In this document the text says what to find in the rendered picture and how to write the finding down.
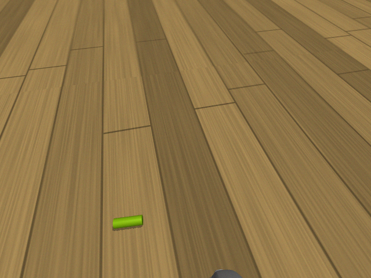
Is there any can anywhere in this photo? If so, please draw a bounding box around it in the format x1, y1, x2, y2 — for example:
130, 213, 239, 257
113, 215, 143, 229

